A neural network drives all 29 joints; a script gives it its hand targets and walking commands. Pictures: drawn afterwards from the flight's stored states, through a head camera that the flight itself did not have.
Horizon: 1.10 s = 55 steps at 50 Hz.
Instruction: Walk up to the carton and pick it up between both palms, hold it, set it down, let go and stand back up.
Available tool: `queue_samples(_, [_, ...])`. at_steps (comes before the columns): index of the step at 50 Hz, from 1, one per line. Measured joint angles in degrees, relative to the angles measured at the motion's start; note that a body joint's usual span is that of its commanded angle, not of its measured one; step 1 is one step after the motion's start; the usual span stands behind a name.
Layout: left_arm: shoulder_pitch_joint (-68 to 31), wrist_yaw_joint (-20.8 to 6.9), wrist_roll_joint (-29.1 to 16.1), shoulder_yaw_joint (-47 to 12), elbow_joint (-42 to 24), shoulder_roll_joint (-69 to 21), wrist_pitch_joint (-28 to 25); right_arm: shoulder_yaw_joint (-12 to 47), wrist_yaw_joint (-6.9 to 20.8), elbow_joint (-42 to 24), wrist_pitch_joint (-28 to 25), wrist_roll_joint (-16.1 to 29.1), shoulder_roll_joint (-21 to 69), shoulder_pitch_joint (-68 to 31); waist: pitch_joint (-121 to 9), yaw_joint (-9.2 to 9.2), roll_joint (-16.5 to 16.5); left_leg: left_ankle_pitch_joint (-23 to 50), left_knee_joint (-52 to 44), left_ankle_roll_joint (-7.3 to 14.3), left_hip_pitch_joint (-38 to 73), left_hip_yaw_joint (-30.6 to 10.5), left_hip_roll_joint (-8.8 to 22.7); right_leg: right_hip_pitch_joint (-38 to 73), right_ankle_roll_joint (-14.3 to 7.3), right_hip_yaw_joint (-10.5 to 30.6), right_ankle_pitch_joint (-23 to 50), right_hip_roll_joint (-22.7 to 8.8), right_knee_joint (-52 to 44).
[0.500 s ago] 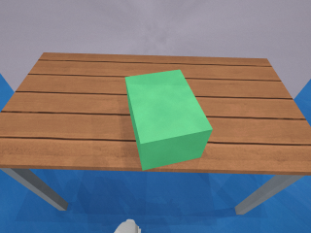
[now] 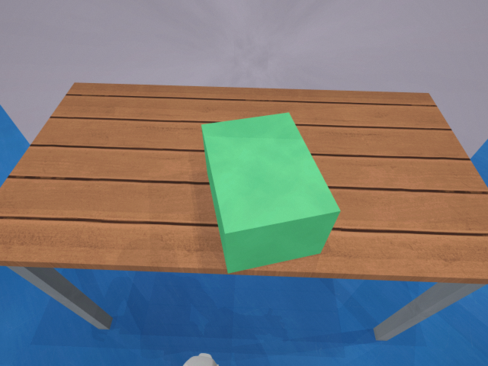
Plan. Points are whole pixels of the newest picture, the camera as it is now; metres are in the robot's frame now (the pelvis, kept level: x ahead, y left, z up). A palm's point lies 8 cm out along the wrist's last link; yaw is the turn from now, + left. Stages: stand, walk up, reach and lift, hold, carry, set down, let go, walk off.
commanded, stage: walk up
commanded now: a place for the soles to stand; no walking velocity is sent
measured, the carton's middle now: (260, 188) +0.45 +0.00 +0.00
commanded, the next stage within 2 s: none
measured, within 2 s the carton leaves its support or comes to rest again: neither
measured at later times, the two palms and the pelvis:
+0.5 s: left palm out of the picture +0.06 +0.31 -0.10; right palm out of the picture +0.09 -0.34 -0.10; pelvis +0.00 -0.01 +0.00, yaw +1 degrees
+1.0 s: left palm out of the picture +0.08 +0.30 -0.09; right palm out of the picture +0.10 -0.35 -0.10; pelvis +0.01 -0.03 +0.00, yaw +1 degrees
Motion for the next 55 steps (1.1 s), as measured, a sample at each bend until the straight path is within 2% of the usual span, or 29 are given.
queue_samples(1, [-0.08,-0.02,0.0,0.01,0.0,0.01,0.0,0.0,0.0,0.01,-0.1,0.0,-0.15,-0.02,0.04,0.03,0.0,1.57,-1.96,-0.57,0.62,0.02,-0.02,-0.07,0.22,0.05,-0.06,-0.11,0.04])
queue_samples(3, [-0.18,-0.03,0.0,0.01,0.01,0.01,0.0,0.0,0.0,0.02,-0.47,0.0,-0.17,-0.03,0.14,0.03,-0.06,2.67,-2.18,-3.06,0.66,0.02,-0.03,-0.26,0.27,0.07,0.54,-0.29,0.42])
queue_samples(7, [-0.24,-0.03,0.0,0.01,0.01,0.02,0.0,0.0,-0.05,0.02,-0.75,0.0,-0.2,-0.02,-0.13,0.04,-0.31,2.81,-2.29,-3.81,0.66,-0.07,-0.04,-1.36,-0.06,0.08,-3.8,-0.08,1.6])
queue_samples(9, [-0.24,-0.03,0.0,0.01,0.0,0.02,0.0,0.0,-0.11,0.02,-0.75,0.0,-0.16,-0.03,-0.14,0.05,-0.49,2.8,-2.1,-4.56,0.65,-0.11,-0.04,-1.32,-0.49,0.09,0.2,-0.06,0.68])
queue_samples(12, [-0.22,-0.24,0.0,0.01,0.28,0.01,-0.02,0.0,-0.11,0.04,-0.48,0.0,-0.01,-0.05,-0.13,0.07,-0.35,0.71,1.6,-1.59,0.21,-0.08,-0.34,-0.49,-0.72,0.05,0.97,0.1,0.66])
queue_samples(14, [-0.23,-0.28,0.0,0.01,0.27,0.01,-0.16,0.0,-0.11,0.03,-0.48,0.0,-0.04,-0.04,-0.31,0.05,-0.24,-1.26,4.25,-0.52,0.11,-0.1,-0.34,-0.04,-0.89,0.03,0.28,0.0,0.65])
queue_samples(16, [-0.22,-0.28,0.0,0.0,0.26,-0.01,-0.43,0.01,-0.1,0.0,-0.48,0.0,-0.12,-0.01,-0.47,0.01,-0.19,-1.45,1.51,0.28,0.91,0.07,-0.33,-0.08,-0.87,-0.03,0.18,-0.28,0.64])
queue_samples(17, [-0.22,-0.28,0.0,0.0,0.27,-0.01,-0.43,0.01,-0.1,0.0,-0.47,0.0,-0.19,-0.01,-0.48,0.0,-0.07,-0.71,-1.63,0.36,1.93,0.09,-0.33,-0.09,-0.79,-0.04,0.19,-0.31,0.65])
queue_samples(20, [-0.25,-0.29,0.0,0.01,0.28,0.0,-0.39,0.01,-0.11,0.02,-0.48,0.0,0.07,-0.03,-0.45,0.04,-0.27,3.29,-3.23,-3.36,2.26,0.07,-0.33,-0.1,-0.55,0.06,0.25,-0.53,0.7])
queue_samples(23, [-0.25,-0.29,0.0,0.01,0.27,0.0,-0.29,0.0,-0.11,0.02,-0.48,0.0,0.18,-0.03,-0.55,0.05,-0.33,3.29,-3.51,-4.26,2.26,-0.23,-0.33,-0.07,-0.55,0.05,-0.42,-0.28,0.63])
queue_samples(24, [-0.25,-0.29,0.0,0.01,0.34,0.0,-0.28,0.0,-0.11,0.02,-0.48,0.0,0.2,-0.07,-0.55,0.06,-0.36,3.29,-3.55,-4.2,2.26,-0.36,-0.32,0.0,-0.56,0.06,0.67,-0.14,0.3])
queue_samples(27, [-0.22,-0.47,0.0,0.01,0.69,0.01,-0.29,0.0,-0.11,0.05,-0.32,0.0,0.11,-0.22,-0.53,0.09,-0.41,1.98,-0.72,-1.74,1.61,-0.32,-0.49,0.3,-0.69,0.1,0.46,0.0,0.1])
queue_samples(30, [-0.22,-0.57,0.0,0.01,0.69,0.0,-0.35,0.0,-0.11,0.03,-0.29,0.0,-0.39,-0.2,-0.54,0.06,-0.37,-0.26,2.94,-0.32,1.11,-0.22,-0.5,0.55,-0.94,0.07,0.29,-0.18,-0.19])
queue_samples(33, [-0.23,-0.6,0.0,0.0,0.68,-0.01,-0.38,0.01,-0.1,0.01,-0.3,0.0,-0.81,-0.15,-0.59,0.02,-0.26,1.09,-3.24,0.07,2.93,0.08,-0.49,0.22,-0.48,0.01,0.23,-0.39,-0.18])
queue_samples(36, [-0.4,-0.59,0.0,0.01,0.72,0.0,-0.13,0.01,-0.11,0.04,-0.53,0.0,-0.23,-0.08,-0.22,0.05,-0.74,2.24,-3.58,-3.54,2.99,0.09,-0.44,-0.37,-0.27,0.04,-0.49,-0.53,1.18])
queue_samples(39, [-0.4,-0.53,0.0,0.01,0.69,0.0,0.27,0.0,-0.12,0.04,-0.53,0.0,-0.01,0.19,-0.63,0.06,-0.97,2.26,-3.88,-3.62,2.98,-0.01,-0.42,-1.66,-0.27,0.06,-4.91,-0.19,3.19])
queue_samples(43, [-0.39,-0.53,0.0,0.01,0.68,0.02,0.31,0.0,-0.14,0.04,-0.53,0.0,-0.18,0.19,-0.62,0.09,-1.51,2.07,-3.4,-4.85,2.88,-0.01,-0.43,-2.06,-0.73,0.11,-3.19,-0.18,2.04])
queue_samples(44, [-0.33,-0.53,0.0,0.01,0.69,0.02,0.31,0.0,-0.14,0.04,-0.53,0.0,-0.26,0.14,-0.61,0.07,-1.5,1.75,-2.84,-4.79,2.77,-0.04,-0.37,-1.95,-1.0,0.09,0.15,-0.09,1.33])
queue_samples(46, [-0.22,-0.64,0.0,0.01,0.77,-0.11,0.25,0.01,-0.14,0.06,-0.17,0.0,-0.18,0.1,-0.59,0.1,-1.18,1.31,0.5,-2.05,1.82,-0.01,-0.44,-1.42,-1.65,-0.16,1.61,0.33,1.42])
queue_samples(47, [-0.15,-0.75,0.0,0.01,0.81,-0.14,0.21,0.0,-0.14,0.06,-0.15,0.0,-0.14,0.1,-0.6,0.1,-1.06,0.87,2.63,-1.38,1.27,-0.01,-0.61,-0.94,-1.83,-0.16,1.18,0.47,1.18])
queue_samples(52, [-0.16,-0.76,0.0,0.01,0.81,-0.15,-0.5,0.0,-0.14,0.03,-0.15,0.0,-0.2,0.12,-0.47,0.06,-0.81,0.48,3.91,-0.42,1.02,0.06,-0.62,0.94,-2.22,-0.21,1.17,0.46,-0.87])
queue_samples(55, [-0.15,-0.82,0.0,0.0,0.81,-0.17,-0.48,0.01,-0.13,0.04,-0.15,0.0,-0.4,0.21,-0.55,0.0,-0.73,0.87,-3.45,-0.16,2.81,1.2,-0.62,0.58,-2.13,-0.28,1.18,0.48,-0.89])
